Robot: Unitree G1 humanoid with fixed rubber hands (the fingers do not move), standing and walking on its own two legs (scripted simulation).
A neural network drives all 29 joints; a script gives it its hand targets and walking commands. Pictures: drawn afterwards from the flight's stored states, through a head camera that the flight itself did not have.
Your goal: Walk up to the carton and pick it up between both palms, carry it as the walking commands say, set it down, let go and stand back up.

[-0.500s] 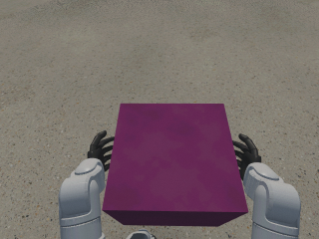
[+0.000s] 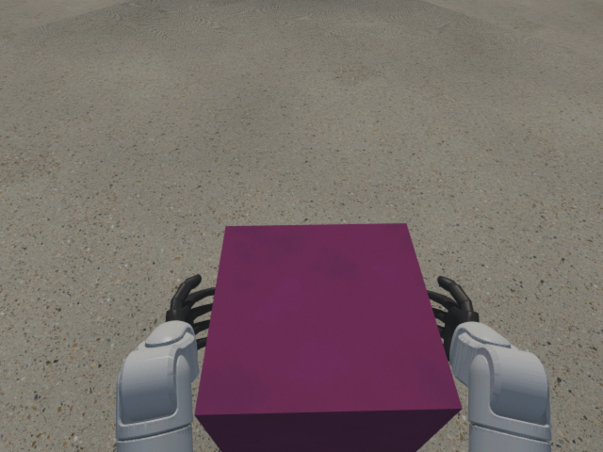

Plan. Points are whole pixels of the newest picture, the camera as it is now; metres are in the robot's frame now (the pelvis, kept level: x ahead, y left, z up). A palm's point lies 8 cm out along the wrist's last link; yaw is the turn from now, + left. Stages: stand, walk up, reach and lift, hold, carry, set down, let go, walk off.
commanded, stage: carry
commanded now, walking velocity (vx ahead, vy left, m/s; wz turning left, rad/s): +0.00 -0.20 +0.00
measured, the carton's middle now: (318, 342) +0.27 +0.01 +0.00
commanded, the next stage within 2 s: none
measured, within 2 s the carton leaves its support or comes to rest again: neither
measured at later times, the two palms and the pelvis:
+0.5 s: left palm out of the picture +0.04 +0.10 +0.08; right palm out of the picture +0.01 -0.24 +0.09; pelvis -0.21 -0.05 -0.01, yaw +0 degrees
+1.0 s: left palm out of the picture -0.12 -0.01 +0.07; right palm out of the picture -0.15 -0.35 +0.06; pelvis -0.37 -0.16 +0.00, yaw -1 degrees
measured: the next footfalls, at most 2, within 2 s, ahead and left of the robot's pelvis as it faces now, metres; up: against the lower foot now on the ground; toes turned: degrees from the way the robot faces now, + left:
right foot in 0.22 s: -0.07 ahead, -0.13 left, +0.00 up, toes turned -7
left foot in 0.48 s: -0.16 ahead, +0.05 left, +0.00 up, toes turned +9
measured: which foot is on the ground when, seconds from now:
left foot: down 0.00-0.26, up 0.28-0.46, down 0.48-0.86, up 0.88-1.00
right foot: up 0.00-0.20, down 0.22-0.52, up 0.54-0.80, down 0.82-1.00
